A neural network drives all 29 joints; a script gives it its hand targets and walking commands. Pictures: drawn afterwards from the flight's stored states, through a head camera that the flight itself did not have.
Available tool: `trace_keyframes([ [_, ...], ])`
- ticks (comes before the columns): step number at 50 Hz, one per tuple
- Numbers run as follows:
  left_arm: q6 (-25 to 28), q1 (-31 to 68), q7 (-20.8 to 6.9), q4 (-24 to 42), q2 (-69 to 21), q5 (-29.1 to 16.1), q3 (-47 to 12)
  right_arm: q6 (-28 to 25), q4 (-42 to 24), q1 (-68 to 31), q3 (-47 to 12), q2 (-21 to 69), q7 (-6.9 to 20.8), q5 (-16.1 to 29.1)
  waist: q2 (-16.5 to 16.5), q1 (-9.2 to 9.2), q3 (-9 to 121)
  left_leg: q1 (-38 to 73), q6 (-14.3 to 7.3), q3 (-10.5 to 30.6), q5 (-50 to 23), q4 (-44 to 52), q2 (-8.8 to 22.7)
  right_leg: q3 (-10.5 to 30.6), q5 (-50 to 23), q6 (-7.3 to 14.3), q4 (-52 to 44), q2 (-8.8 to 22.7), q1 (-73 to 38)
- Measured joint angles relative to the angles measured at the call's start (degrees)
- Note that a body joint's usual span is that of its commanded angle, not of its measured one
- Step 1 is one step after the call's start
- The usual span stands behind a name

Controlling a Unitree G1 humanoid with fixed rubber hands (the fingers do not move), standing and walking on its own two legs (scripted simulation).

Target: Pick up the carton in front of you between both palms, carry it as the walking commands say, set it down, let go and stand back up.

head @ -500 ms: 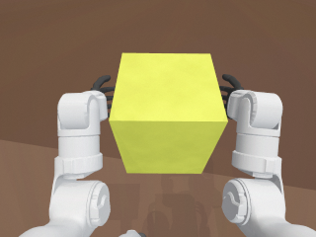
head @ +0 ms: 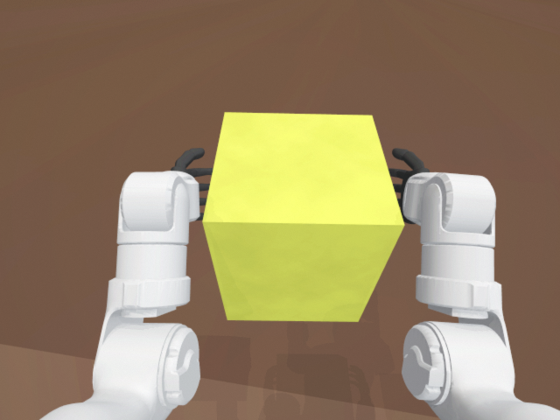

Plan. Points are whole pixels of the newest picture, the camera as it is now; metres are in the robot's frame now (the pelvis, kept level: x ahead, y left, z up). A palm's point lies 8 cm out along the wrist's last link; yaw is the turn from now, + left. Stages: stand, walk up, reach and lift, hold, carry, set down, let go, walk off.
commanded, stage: carry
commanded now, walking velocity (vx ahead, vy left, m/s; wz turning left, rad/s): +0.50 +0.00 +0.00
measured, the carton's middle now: (295, 223) +0.40 +0.01 +0.09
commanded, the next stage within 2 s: none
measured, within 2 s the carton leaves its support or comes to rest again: neither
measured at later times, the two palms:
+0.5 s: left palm (208, 61) +0.69 +0.17 +0.20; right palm (372, 74) +0.66 -0.12 +0.20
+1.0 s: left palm (232, 19) +0.96 +0.17 +0.19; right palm (354, 21) +0.98 -0.13 +0.18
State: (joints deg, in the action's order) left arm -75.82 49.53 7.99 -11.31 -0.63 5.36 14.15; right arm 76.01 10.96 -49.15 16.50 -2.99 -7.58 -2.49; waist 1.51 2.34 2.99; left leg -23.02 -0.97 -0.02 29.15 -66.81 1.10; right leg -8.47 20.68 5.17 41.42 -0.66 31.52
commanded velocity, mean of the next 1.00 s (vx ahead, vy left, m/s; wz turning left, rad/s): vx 0.50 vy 0.00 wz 0.00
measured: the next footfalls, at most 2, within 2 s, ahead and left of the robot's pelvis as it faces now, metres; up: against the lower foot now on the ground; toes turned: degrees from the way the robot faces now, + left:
left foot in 0.30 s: +0.38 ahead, +0.13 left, +0.03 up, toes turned +6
right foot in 0.74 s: +0.62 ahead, -0.07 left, +0.03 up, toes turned -6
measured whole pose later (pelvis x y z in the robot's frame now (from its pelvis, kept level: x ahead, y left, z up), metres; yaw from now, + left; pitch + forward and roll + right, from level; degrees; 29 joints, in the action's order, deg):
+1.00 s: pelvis +0.61 +0.00 +0.07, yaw +1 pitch +5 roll +2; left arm -73.6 41.4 7.7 -11.2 -1.3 4.1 14.3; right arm 74.4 12.3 -43.6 14.1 -0.3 -7.7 -4.8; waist 0.8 2.5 2.0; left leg -37.4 0.6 -2.9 16.7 -52.6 2.5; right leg -7.3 14.4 4.0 23.3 0.4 14.4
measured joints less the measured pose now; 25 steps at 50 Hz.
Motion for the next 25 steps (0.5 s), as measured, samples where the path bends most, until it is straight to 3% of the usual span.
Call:
trace_keyframes([
  [2,-0.5,-1.8,0.1,0.1,0.4,-0.9,-1.0,0.7,0.9,0.2,0.1,0.4,0.1,-0.8,-0.4,1.52,-0.5,-6.9,-0.7,0.1,-1.9,-8.5,-0.8,0.6,0.8,-0.5,-2.7,0.1,-3.2],
  [5,-1.4,-3.2,0.5,2.1,1.1,-2.8,-1.7,1.9,-0.5,0.2,0.1,1.2,0.1,-1.7,-0.7,2.81,-1.8,-15.1,-1.2,-0.6,-3.7,-8.5,-0.2,1.1,1.6,-0.8,-6.6,0.5,-7.8],
  [8,-1.7,-2.8,1.2,4.9,1.2,-3.9,-1.4,2.6,-3.9,-0.1,0.4,1.7,0.0,-2.1,-0.6,3.29,-2.9,-20.5,-0.9,-1.5,-5.2,-1.8,1.2,1.4,3.2,-1.2,-9.3,0.7,-12.0],
  [12,-1.6,-0.9,1.5,6.5,1.1,-3.9,-0.3,2.7,-6.9,-0.9,1.0,1.9,0.0,-2.2,-0.9,2.77,-2.4,-20.3,-0.8,-2.9,-10.3,15.7,2.2,1.7,6.2,-2.8,-12.2,1.2,-17.8],
  [15,-1.6,0.5,1.4,4.7,1.4,-3.6,0.4,2.3,-4.9,-1.9,1.2,1.8,0.0,-2.3,-1.9,1.23,-0.6,-14.1,-1.6,-6.5,-13.4,28.5,0.4,2.3,10.6,-4.4,-10.8,2.9,-21.5],
  [17,-1.3,0.9,1.0,2.7,2.6,-3.4,1.1,0.7,-1.6,-2.7,0.5,2.3,0.0,-2.6,-3.8,-0.77,-0.4,-11.7,-2.4,-8.6,-14.3,27.6,-1.2,3.9,11.0,-4.9,-0.3,5.6,-19.6],
  [19,-0.9,0.4,0.3,0.9,3.2,-3.2,1.9,-0.4,0.9,-2.3,-0.6,3.1,0.0,-3.4,-2.9,-3.12,-0.5,-9.7,-3.0,-8.5,-10.9,26.1,-1.4,7.7,9.6,-5.0,16.9,3.7,-13.3],
  [21,-1.3,0.2,0.1,-0.4,3.0,-2.6,2.2,-0.2,1.0,-0.5,-1.6,3.1,-0.1,-2.9,-2.0,-4.78,-0.8,-6.8,-3.0,-7.9,-10.0,28.2,-1.3,8.7,7.7,-4.3,29.3,1.8,-6.3],
  [25,-2.7,0.3,0.1,1.3,2.2,-1.5,2.0,0.9,-2.1,1.8,-2.4,2.3,-0.7,-0.4,-1.6,-6.55,-2.6,-0.6,-2.5,-7.1,-9.2,34.0,-0.9,7.8,3.5,-3.7,30.8,1.6,4.3],
])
